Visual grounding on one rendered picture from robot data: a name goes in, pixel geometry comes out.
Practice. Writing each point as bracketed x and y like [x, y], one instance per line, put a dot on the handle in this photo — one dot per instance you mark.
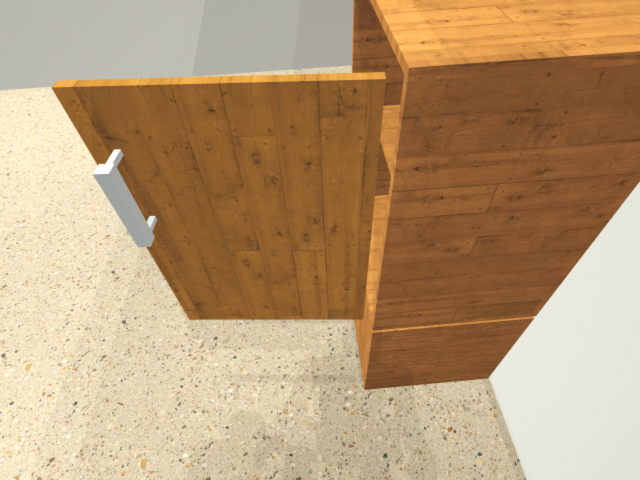
[117, 192]

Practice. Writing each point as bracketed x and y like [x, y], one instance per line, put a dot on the cupboard door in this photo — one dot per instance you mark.
[263, 186]

